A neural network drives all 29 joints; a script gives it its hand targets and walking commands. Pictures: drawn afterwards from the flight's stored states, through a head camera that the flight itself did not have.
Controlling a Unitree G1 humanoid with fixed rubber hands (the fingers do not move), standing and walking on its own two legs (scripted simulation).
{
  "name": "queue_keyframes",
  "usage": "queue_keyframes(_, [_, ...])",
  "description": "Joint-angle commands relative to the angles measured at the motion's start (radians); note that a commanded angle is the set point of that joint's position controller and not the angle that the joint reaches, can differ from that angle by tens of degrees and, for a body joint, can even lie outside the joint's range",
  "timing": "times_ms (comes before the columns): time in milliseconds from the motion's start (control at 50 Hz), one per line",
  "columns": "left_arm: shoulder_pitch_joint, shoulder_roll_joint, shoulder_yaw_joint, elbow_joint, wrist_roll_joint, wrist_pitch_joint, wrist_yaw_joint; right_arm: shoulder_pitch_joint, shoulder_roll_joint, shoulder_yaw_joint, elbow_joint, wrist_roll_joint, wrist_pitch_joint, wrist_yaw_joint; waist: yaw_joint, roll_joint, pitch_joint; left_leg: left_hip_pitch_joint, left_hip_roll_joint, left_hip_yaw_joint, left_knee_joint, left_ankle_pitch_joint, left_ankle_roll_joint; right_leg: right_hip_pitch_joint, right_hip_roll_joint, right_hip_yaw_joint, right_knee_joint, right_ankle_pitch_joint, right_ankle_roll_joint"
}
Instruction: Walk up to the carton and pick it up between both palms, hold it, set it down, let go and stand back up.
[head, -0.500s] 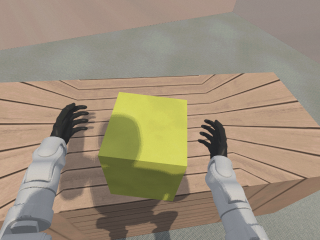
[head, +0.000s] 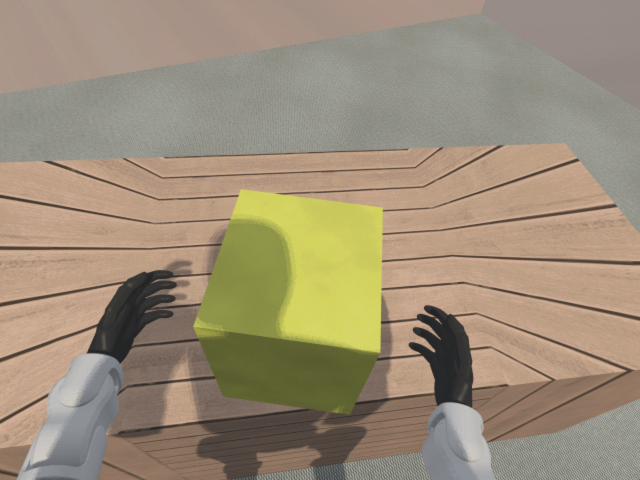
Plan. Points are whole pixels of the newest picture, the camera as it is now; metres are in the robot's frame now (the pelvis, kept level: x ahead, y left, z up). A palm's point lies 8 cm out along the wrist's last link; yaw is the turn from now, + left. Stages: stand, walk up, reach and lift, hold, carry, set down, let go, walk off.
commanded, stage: set down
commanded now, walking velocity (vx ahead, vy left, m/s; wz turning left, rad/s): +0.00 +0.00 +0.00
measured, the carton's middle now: (298, 307) +0.34 +0.05 -0.04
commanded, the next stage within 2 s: let go in 1.80 s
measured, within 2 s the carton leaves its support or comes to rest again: neither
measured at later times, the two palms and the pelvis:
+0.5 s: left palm (100, 408) +0.17 +0.26 +0.00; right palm (448, 442) +0.17 -0.14 -0.02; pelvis -0.01 +0.01 +0.00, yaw +1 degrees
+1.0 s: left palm (117, 431) +0.15 +0.24 -0.03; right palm (467, 461) +0.15 -0.17 -0.04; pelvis +0.00 +0.00 +0.00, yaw +2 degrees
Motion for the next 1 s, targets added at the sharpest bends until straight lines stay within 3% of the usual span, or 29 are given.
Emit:
queue_keyframes(0, [0.029,0.130,0.050,-0.128,0.013,-0.075,-0.013,0.059,-0.026,0.009,-0.080,-0.005,-0.101,0.006,0.022,0.122,-0.134,0.208,-0.038,0.000,0.024,0.435,-0.041,-0.152,0.026,-0.022,-0.067,0.210,-0.056])
queue_keyframes(20, [-0.044,0.140,0.017,-0.166,0.014,-0.079,-0.005,0.003,-0.024,-0.003,-0.064,-0.016,-0.108,-0.001,-0.001,0.141,-0.155,0.202,-0.027,-0.007,0.012,0.412,-0.042,-0.149,0.026,-0.025,-0.073,0.172,-0.059])
queue_keyframes(80, [0.031,0.147,0.038,-0.178,-0.011,-0.124,-0.001,0.052,-0.019,0.013,-0.106,-0.006,-0.151,0.017,0.028,0.117,-0.190,0.177,-0.027,-0.006,0.042,0.431,-0.047,-0.118,0.035,-0.023,-0.049,0.176,-0.066])
queue_keyframes(120, [0.088,0.128,0.008,-0.196,-0.008,-0.157,0.000,0.079,-0.003,-0.009,-0.076,-0.002,-0.182,0.025,0.011,0.125,-0.124,0.179,-0.032,-0.005,0.030,0.413,-0.043,-0.171,0.024,-0.025,-0.063,0.135,-0.066])
queue_keyframes(140, [-0.165,0.191,0.001,-0.095,-0.052,-0.142,-0.013,-0.167,-0.035,-0.038,-0.078,-0.028,-0.167,0.022,-0.021,0.084,-0.144,0.088,-0.033,-0.012,0.042,0.262,-0.031,-0.214,0.024,-0.018,-0.053,0.031,-0.070])
queue_keyframes(160, [0.051,0.142,0.005,-0.128,-0.022,-0.170,-0.001,0.061,0.006,0.014,-0.043,-0.026,-0.167,0.036,0.011,0.106,-0.098,0.102,-0.016,-0.032,0.019,0.252,-0.024,-0.180,0.010,-0.023,-0.047,0.031,-0.067])
queue_keyframes(220, [0.046,0.153,-0.010,-0.164,-0.055,-0.207,-0.006,0.031,0.019,0.022,-0.056,0.003,-0.188,0.036,0.016,0.093,-0.171,0.147,-0.028,-0.020,0.037,0.331,-0.036,-0.154,0.012,-0.007,-0.053,0.076,-0.066])
queue_keyframes(260, [0.101,0.135,-0.035,-0.103,-0.040,-0.208,-0.011,0.096,0.002,0.006,0.053,-0.009,-0.201,0.031,-0.028,0.123,-0.107,0.155,-0.026,-0.028,0.034,0.353,-0.047,-0.155,0.014,-0.023,-0.057,0.099,-0.072])
queue_keyframes(280, [0.057,0.143,-0.032,-0.132,-0.031,-0.202,-0.007,0.077,0.007,-0.003,0.063,-0.004,-0.199,0.028,-0.006,0.148,-0.148,0.157,-0.017,-0.024,0.032,0.377,-0.057,-0.134,0.020,-0.010,-0.061,0.107,-0.070])
queue_keyframes(300, [0.141,0.130,-0.018,-0.108,-0.026,-0.203,-0.008,0.112,-0.001,-0.012,0.064,-0.008,-0.214,0.031,-0.014,0.087,-0.101,0.165,-0.026,-0.035,0.030,0.384,-0.041,-0.147,0.021,-0.017,-0.064,0.125,-0.064])
queue_keyframes(340, [0.132,0.136,-0.031,-0.102,-0.034,-0.204,-0.018,0.109,-0.008,-0.018,0.071,-0.007,-0.223,0.021,-0.029,0.107,-0.058,0.133,-0.019,-0.033,0.006,0.308,-0.043,-0.157,0.016,-0.019,-0.071,0.051,-0.066])
queue_keyframes(420, [0.176,0.111,-0.026,-0.138,-0.002,-0.232,-0.001,0.113,0.001,-0.047,0.096,-0.017,-0.266,0.045,0.012,0.169,-0.003,0.094,-0.005,-0.062,0.001,0.244,-0.067,-0.169,0.017,-0.020,-0.044,0.004,-0.083])
queue_keyframes(480, [0.169,0.133,-0.033,-0.089,-0.027,-0.247,-0.004,0.080,0.008,-0.054,0.057,-0.037,-0.281,0.047,0.004,0.099,-0.033,0.071,-0.008,-0.058,0.007,0.160,-0.059,-0.154,0.003,-0.018,-0.045,-0.045,-0.066])
queue_keyframes(560, [0.138,0.160,-0.055,-0.095,-0.042,-0.269,0.008,0.074,0.024,-0.040,0.008,-0.034,-0.292,0.060,0.000,0.095,-0.066,0.062,-0.008,-0.059,-0.001,0.072,-0.037,-0.146,-0.007,0.005,-0.040,-0.086,-0.061])
queue_keyframes(580, [0.143,0.136,-0.043,-0.106,-0.030,-0.279,0.022,0.059,0.032,-0.038,0.051,-0.027,-0.277,0.074,0.027,0.121,-0.051,0.032,0.002,-0.066,-0.022,0.084,-0.039,-0.138,-0.007,-0.003,-0.034,-0.082,-0.066])
queue_keyframes(620, [0.199,0.120,-0.081,-0.044,-0.045,-0.281,0.012,0.124,0.012,-0.049,0.115,-0.038,-0.274,0.065,-0.021,0.102,-0.004,0.080,-0.008,-0.060,-0.021,0.157,-0.045,-0.133,0.010,-0.009,-0.056,-0.022,-0.074])
queue_keyframes(660, [0.179,0.132,-0.076,-0.033,-0.014,-0.252,0.001,0.126,0.003,-0.073,0.208,-0.055,-0.266,0.067,-0.032,0.168,0.026,0.084,-0.013,-0.055,-0.008,0.120,-0.072,-0.165,-0.009,-0.003,-0.052,-0.072,-0.068])
queue_keyframes(680, [0.146,0.107,-0.082,-0.040,0.020,-0.218,0.020,0.067,-0.039,-0.099,0.249,-0.055,-0.245,0.082,-0.005,0.186,0.015,0.085,0.011,-0.093,-0.041,0.114,-0.086,-0.169,0.016,-0.019,-0.046,-0.092,-0.080])
queue_keyframes(740, [0.246,0.100,-0.041,-0.080,0.031,-0.229,0.030,0.134,-0.054,-0.089,0.252,-0.038,-0.280,0.083,0.005,0.181,-0.015,0.121,-0.005,-0.068,-0.006,0.269,-0.093,-0.119,0.025,-0.031,-0.039,0.015,-0.070])
queue_keyframes(760, [0.244,0.079,-0.075,-0.051,0.031,-0.225,0.034,0.150,-0.066,-0.101,0.247,-0.055,-0.294,0.094,-0.027,0.159,-0.036,0.136,0.003,-0.087,-0.012,0.258,-0.099,-0.105,0.026,-0.032,-0.037,0.031,-0.072])
queue_keyframes(780, [0.253,0.092,-0.063,-0.038,0.021,-0.220,0.029,0.117,-0.058,-0.088,0.219,-0.047,-0.299,0.105,-0.012,0.139,-0.055,0.137,-0.015,-0.057,0.005,0.252,-0.089,-0.109,0.029,-0.037,-0.058,0.013,-0.066])
queue_keyframes(800, [0.244,0.136,-0.059,-0.095,-0.017,-0.243,0.014,0.156,0.002,-0.082,0.095,-0.034,-0.323,0.074,-0.040,0.082,-0.061,0.116,-0.012,-0.058,0.021,0.228,-0.077,-0.074,0.015,-0.005,-0.054,0.043,-0.058])
queue_keyframes(820, [0.236,0.094,-0.064,-0.003,0.022,-0.220,0.024,0.113,-0.050,-0.081,0.231,-0.050,-0.285,0.103,-0.040,0.107,0.021,0.104,-0.005,-0.078,-0.002,0.228,-0.072,-0.124,0.018,-0.025,-0.045,0.014,-0.057])
queue_keyframes(860, [0.253,0.081,-0.060,-0.046,0.023,-0.211,0.022,0.133,-0.010,-0.052,0.169,-0.049,-0.280,0.112,-0.015,0.057,-0.004,0.115,-0.022,-0.029,-0.016,0.216,-0.051,-0.128,0.015,-0.022,-0.078,-0.022,-0.058])
queue_keyframes(880, [0.222,0.123,-0.078,-0.082,-0.023,-0.240,0.014,0.147,0.008,-0.061,0.087,-0.049,-0.296,0.092,-0.059,0.037,-0.023,0.081,-0.024,-0.043,-0.002,0.189,-0.047,-0.100,0.001,-0.016,-0.070,0.030,-0.048])
queue_keyframes(920, [0.245,0.107,-0.057,-0.026,-0.001,-0.230,0.020,0.131,-0.044,-0.072,0.182,-0.071,-0.280,0.113,-0.027,0.098,-0.005,0.115,-0.027,-0.046,-0.002,0.230,-0.061,-0.126,0.014,-0.020,-0.063,0.004,-0.055])
queue_keyframes(940, [0.206,0.099,-0.074,-0.053,0.018,-0.224,0.031,0.138,-0.051,-0.078,0.182,-0.064,-0.263,0.118,-0.058,0.102,-0.012,0.086,-0.012,-0.069,-0.018,0.190,-0.071,-0.086,0.017,-0.016,-0.056,0.005,-0.050])
queue_keyframes(960, [0.236,0.110,-0.039,-0.026,0.026,-0.215,0.035,0.136,-0.026,-0.063,0.170,-0.058,-0.264,0.120,-0.017,0.101,-0.009,0.101,-0.027,-0.044,-0.011,0.199,-0.049,-0.118,0.001,-0.013,-0.061,0.006,-0.046])
queue_keyframes(980, [0.224,0.097,-0.072,0.016,0.023,-0.210,0.035,0.126,-0.038,-0.062,0.187,-0.054,-0.265,0.121,-0.051,0.109,0.018,0.114,-0.021,-0.052,-0.007,0.217,-0.048,-0.117,0.018,-0.031,-0.057,0.007,-0.064])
